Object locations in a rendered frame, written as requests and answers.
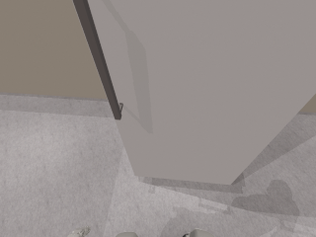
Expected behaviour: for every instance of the handle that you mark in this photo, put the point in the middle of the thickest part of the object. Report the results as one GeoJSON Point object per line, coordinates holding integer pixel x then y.
{"type": "Point", "coordinates": [86, 19]}

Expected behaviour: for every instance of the fridge door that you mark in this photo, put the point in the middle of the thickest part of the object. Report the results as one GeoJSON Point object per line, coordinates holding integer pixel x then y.
{"type": "Point", "coordinates": [205, 85]}

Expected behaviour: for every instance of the robot left hand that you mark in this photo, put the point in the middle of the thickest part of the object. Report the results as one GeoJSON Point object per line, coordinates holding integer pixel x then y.
{"type": "Point", "coordinates": [80, 232]}

